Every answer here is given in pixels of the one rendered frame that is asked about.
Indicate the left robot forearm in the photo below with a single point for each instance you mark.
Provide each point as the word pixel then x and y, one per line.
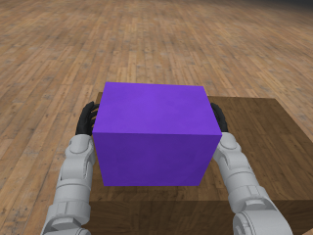
pixel 70 207

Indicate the robot right upper arm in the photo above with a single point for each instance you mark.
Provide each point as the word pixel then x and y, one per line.
pixel 260 222

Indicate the right robot forearm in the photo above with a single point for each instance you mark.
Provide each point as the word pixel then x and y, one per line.
pixel 245 193

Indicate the robot left hand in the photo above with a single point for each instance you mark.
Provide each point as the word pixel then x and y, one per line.
pixel 85 122

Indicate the pedestal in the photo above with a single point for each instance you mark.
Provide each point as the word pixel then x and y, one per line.
pixel 279 153

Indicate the robot right hand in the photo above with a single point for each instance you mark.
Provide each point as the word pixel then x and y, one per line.
pixel 219 117

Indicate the carton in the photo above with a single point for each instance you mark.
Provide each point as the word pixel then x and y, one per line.
pixel 148 134

